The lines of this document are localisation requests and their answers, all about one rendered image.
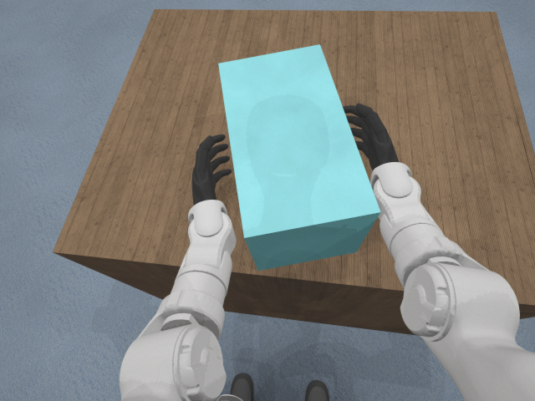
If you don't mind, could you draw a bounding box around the robot right foot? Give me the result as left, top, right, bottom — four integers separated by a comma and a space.
305, 380, 329, 401

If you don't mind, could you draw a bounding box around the robot left hand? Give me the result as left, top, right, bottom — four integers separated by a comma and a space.
192, 135, 232, 205

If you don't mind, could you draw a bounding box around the robot left foot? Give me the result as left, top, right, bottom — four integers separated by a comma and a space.
230, 373, 254, 401

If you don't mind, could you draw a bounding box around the pedestal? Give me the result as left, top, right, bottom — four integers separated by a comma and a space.
53, 9, 535, 336

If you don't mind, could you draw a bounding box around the robot right hand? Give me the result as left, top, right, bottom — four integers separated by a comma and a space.
343, 103, 399, 170

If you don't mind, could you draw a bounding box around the robot left forearm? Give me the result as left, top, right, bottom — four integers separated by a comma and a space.
120, 200, 236, 370

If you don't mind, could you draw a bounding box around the robot left upper arm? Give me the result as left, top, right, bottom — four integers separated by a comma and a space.
120, 324, 227, 401

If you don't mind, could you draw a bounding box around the robot right upper arm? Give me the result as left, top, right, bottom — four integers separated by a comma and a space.
400, 262, 535, 401

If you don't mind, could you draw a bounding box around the carton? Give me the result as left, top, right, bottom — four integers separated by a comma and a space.
218, 44, 380, 271

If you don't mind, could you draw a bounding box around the robot right forearm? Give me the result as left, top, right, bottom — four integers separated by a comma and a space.
370, 162, 520, 329

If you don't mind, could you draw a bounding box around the robot foot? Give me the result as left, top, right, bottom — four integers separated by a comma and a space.
305, 380, 329, 401
230, 373, 254, 401

